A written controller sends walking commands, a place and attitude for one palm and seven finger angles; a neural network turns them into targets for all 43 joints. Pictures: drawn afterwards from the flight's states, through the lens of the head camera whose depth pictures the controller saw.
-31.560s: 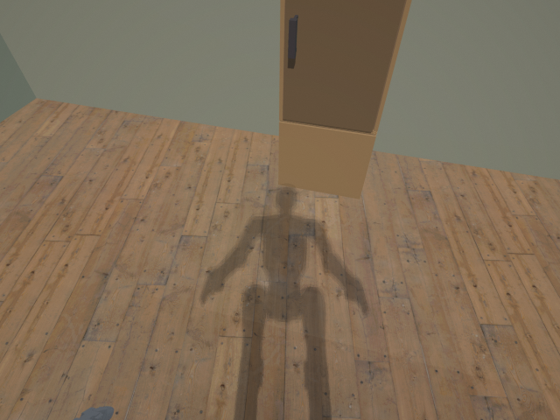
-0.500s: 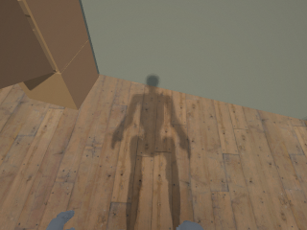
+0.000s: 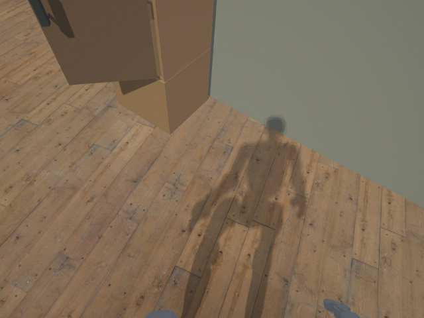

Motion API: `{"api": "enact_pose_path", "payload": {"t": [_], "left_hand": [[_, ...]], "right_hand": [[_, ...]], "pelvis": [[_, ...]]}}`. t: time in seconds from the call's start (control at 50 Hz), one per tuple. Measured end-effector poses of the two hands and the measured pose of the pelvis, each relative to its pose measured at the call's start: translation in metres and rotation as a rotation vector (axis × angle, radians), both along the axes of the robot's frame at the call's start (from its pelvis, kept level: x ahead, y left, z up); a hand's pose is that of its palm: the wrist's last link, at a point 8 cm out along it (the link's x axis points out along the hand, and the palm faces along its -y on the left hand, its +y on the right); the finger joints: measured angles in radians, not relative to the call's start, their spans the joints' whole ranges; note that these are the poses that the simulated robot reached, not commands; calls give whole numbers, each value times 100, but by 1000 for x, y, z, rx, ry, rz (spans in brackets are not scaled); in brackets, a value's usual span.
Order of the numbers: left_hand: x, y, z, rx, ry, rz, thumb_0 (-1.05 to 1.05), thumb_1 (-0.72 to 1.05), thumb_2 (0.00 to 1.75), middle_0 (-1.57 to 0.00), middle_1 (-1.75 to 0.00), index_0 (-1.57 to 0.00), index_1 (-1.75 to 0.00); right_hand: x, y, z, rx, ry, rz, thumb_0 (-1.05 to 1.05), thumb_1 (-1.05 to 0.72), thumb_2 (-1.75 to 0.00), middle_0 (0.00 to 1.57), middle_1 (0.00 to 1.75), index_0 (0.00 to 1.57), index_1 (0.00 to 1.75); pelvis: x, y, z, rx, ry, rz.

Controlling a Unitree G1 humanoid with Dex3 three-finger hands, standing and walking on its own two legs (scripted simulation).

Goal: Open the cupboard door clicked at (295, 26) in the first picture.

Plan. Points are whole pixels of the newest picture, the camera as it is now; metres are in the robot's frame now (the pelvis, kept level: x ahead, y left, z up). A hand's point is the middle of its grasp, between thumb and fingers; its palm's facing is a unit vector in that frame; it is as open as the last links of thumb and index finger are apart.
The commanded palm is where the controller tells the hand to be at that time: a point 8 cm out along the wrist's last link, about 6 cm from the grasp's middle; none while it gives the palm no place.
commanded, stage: turn to face it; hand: left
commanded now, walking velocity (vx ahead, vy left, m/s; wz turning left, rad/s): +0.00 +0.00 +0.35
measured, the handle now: (38, 2) +0.98 +0.64 +0.03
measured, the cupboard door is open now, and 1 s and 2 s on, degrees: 46 46 46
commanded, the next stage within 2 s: take the last steps up to it in 0.34 s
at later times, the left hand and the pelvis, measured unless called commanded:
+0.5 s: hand out of the picture +0.05 +0.16 -0.14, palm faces +0.19 -0.95 -0.24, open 7.4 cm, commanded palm none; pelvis +0.02 -0.04 +0.02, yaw +10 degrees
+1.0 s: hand out of the picture +0.06 +0.25 -0.15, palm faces +0.33 -0.92 -0.20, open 7.4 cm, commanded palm none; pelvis +0.08 +0.05 +0.02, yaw +16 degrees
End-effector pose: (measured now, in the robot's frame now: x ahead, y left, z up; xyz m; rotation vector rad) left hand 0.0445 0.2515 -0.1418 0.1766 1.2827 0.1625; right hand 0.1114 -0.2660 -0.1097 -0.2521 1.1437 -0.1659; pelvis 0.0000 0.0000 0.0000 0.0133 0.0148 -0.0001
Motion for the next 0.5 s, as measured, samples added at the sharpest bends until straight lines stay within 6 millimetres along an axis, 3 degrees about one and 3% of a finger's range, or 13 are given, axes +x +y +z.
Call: {"api": "enact_pose_path", "payload": {"t": [0.1, 0.2, 0.36, 0.42, 0.5], "left_hand": [[-10, 19, 6, 26, 34, 65, 1, 90, 90, -20, -30, -20, -30], [0, 17, 20, 31, -23, 92, 1, 91, 90, -19, -30, -20, -29], [12, -17, 27, 56, -98, 104, 0, 91, 90, -20, -30, -20, -30], [4, -34, 30, 52, -95, 118, 0, 91, 90, -20, -30, -20, -30], [-11, -50, 32, 23, -65, 154, 0, 90, 90, -20, -30, -20, -30]], "right_hand": [[17, 17, 12, -17, -32, 59, 0, -91, -90, 20, 30, 20, 30], [15, 24, 11, 9, 4, 91, 0, -90, -90, 20, 30, 20, 30], [2, 7, -19, 85, 72, 81, 0, -90, -90, 20, 30, 20, 30], [-1, -1, -25, 92, 111, 80, 0, -90, -90, 20, 30, 20, 30], [-1, -7, -18, 85, 148, 89, 1, -91, -90, 20, 30, 20, 30]], "pelvis": [[2, 3, 8, -22, -2, 36], [5, -2, 17, -32, -6, 68], [13, -30, 7, -1, -9, 113], [13, -35, 8, -6, -20, 140], [16, -38, 16, 4, -22, 169]]}}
